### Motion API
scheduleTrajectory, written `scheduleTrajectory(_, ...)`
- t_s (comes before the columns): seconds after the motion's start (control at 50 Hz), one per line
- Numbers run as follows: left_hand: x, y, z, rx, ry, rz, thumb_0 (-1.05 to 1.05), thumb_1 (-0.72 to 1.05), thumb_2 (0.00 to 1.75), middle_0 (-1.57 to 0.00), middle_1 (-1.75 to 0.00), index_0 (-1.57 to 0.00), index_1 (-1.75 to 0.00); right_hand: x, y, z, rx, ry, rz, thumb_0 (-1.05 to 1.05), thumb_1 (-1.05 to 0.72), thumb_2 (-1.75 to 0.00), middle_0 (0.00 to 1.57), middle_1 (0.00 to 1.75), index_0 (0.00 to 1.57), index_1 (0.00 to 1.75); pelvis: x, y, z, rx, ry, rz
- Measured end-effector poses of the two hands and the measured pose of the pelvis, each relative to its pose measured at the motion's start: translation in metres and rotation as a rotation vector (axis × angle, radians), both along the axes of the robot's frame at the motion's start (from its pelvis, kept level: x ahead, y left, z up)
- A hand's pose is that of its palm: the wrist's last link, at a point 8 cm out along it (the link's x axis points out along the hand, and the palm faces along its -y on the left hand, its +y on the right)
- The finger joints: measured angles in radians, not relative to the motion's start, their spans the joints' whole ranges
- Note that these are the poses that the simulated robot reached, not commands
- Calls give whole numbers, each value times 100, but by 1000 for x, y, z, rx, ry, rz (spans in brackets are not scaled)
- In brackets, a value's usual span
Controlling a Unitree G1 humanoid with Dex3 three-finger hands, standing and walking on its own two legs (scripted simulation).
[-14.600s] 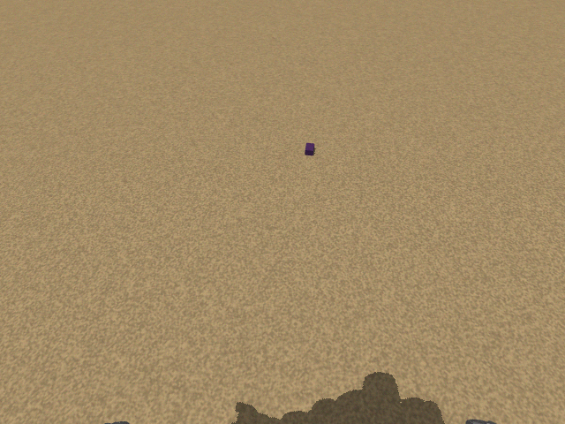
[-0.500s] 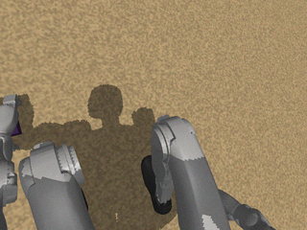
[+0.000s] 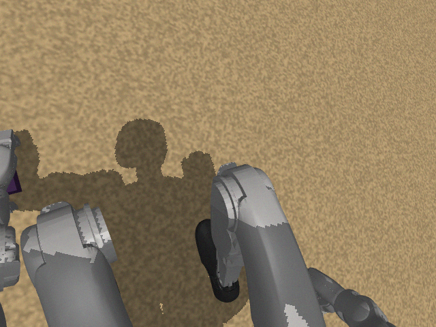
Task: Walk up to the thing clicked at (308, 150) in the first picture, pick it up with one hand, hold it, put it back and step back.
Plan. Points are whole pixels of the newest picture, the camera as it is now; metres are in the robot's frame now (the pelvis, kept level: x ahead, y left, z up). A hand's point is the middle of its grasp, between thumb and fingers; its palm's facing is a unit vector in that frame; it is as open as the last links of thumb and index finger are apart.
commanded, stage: rest palm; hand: left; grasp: from above
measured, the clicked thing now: (1, 179) +0.38 +0.31 -0.28
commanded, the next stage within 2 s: close in 0.04 s
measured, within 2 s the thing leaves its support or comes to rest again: neither
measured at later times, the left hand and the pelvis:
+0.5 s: hand out of the picture +0.37 +0.31 -0.25, palm faces -0.44 -0.10 -0.89, open 12.0 cm; pelvis +0.00 +0.00 +0.00, yaw +0 degrees
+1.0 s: hand out of the picture +0.37 +0.31 -0.25, palm faces -0.44 -0.11 -0.89, open 10.2 cm; pelvis +0.00 +0.00 +0.00, yaw -1 degrees
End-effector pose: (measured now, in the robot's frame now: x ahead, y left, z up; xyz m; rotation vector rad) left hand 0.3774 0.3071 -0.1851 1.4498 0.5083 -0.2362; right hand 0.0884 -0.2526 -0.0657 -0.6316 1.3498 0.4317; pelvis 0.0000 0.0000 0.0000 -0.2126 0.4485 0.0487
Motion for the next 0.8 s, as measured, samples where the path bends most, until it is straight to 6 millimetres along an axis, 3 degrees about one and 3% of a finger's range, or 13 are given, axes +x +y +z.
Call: scheduleTrajectory(0.8,-1,-1,-8,-1,-6,-19,0,-3,65,-39,-80,-44,-76,1,6,7,7,-4,38,0,-90,-89,20,30,20,30,-1,1,3,-13,-14,-6)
